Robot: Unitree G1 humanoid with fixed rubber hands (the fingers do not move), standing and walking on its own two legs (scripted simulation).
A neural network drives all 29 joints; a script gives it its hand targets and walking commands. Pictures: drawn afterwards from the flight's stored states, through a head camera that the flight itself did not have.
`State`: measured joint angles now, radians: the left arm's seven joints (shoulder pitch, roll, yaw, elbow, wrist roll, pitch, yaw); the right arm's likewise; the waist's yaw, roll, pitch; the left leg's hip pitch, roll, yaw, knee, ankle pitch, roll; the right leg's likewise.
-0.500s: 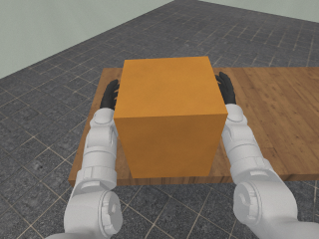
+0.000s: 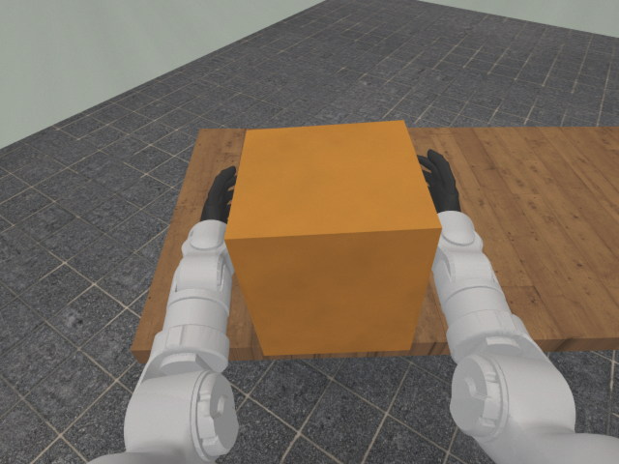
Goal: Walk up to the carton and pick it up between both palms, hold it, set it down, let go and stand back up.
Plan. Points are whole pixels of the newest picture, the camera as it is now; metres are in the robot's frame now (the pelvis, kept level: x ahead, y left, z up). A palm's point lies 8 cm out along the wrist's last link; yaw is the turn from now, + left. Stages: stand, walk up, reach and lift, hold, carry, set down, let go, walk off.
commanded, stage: set down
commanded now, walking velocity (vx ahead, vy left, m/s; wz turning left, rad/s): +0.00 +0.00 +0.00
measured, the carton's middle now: (330, 243) +0.37 -0.01 +0.09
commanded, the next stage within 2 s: none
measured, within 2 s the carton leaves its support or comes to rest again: rests again in 1.66 s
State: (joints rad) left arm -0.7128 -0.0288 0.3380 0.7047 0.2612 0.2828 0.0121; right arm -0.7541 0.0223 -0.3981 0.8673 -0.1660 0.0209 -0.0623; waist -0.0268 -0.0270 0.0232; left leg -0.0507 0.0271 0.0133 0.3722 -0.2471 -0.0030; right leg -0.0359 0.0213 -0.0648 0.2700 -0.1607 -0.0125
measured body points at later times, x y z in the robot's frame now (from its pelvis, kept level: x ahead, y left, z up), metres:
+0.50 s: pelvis +0.01 +0.00 +0.00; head +0.00 +0.02 +0.45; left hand +0.41 +0.14 +0.09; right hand +0.40 -0.16 +0.12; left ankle -0.02 +0.11 -0.75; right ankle +0.00 -0.11 -0.75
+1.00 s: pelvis +0.01 +0.00 +0.00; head +0.00 +0.02 +0.45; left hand +0.41 +0.14 +0.09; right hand +0.40 -0.16 +0.11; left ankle -0.02 +0.11 -0.75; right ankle +0.00 -0.11 -0.75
